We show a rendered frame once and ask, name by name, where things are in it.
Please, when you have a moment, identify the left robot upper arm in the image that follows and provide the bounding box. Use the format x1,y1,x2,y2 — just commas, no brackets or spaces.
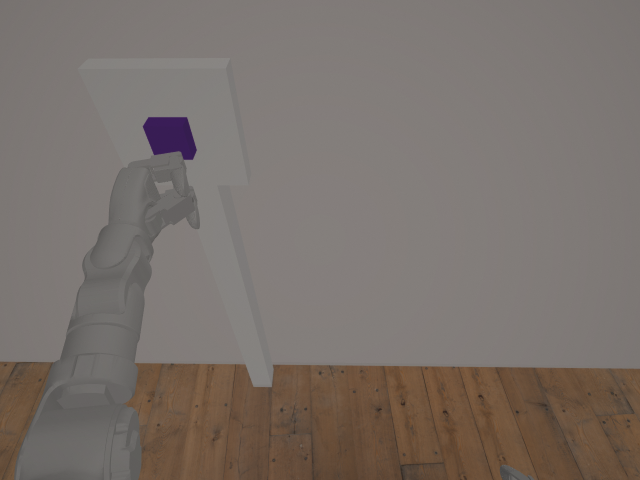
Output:
19,403,142,480

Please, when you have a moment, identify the robot left hand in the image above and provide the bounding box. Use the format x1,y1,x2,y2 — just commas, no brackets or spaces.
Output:
108,151,200,244

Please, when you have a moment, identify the button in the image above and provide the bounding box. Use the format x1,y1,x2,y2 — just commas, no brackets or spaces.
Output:
143,117,197,160

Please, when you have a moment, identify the panel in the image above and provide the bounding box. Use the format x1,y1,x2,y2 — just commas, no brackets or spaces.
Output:
78,58,274,387

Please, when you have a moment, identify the robot left forearm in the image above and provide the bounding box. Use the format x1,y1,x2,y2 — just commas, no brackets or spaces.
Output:
14,223,154,480

